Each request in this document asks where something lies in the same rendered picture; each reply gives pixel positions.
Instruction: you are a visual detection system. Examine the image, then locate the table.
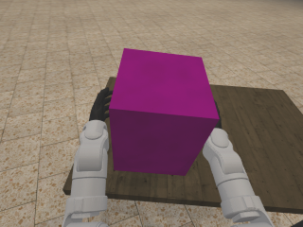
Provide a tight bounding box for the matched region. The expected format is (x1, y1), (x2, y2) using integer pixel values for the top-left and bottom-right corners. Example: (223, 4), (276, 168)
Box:
(62, 77), (303, 227)

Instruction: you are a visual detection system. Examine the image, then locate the carton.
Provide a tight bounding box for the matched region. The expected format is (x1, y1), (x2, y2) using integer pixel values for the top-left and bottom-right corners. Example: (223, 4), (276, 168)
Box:
(109, 48), (220, 176)

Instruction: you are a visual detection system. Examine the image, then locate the right robot forearm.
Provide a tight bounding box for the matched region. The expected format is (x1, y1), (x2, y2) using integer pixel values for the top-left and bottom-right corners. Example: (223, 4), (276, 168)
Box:
(203, 128), (275, 227)

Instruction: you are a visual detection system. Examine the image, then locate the left robot forearm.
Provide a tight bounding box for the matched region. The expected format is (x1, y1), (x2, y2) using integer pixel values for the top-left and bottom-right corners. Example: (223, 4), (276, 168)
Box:
(62, 120), (109, 227)

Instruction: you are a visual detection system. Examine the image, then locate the robot right hand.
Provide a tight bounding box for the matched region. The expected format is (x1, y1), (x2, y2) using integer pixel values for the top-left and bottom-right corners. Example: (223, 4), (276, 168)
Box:
(214, 100), (223, 129)

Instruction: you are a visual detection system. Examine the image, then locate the robot left hand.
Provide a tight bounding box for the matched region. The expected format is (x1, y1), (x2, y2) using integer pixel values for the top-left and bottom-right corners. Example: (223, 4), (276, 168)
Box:
(89, 87), (113, 122)

